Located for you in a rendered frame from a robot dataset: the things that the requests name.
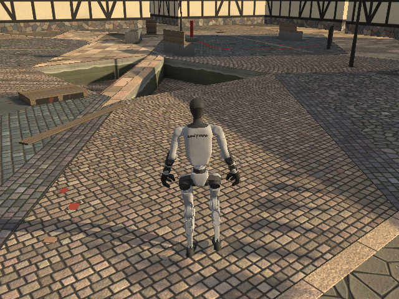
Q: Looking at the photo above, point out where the left robot upper arm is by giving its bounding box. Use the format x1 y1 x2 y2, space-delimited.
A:
168 126 185 160

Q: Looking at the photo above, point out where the robot left hand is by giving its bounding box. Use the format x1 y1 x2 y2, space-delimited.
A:
161 173 175 187

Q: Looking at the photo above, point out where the robot left shin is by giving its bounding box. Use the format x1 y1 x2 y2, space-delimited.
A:
184 208 195 249

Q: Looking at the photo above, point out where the robot right hand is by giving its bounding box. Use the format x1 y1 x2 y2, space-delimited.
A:
226 171 240 186

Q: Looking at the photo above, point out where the right robot upper arm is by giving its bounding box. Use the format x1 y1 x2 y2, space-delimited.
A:
211 125 230 159

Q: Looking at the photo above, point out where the robot right thigh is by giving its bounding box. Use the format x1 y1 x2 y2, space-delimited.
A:
208 173 221 211

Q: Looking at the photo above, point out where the right robot forearm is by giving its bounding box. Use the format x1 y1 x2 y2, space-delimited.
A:
224 149 238 174

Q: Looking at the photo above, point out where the left robot forearm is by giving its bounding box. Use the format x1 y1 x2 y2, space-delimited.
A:
163 151 175 175

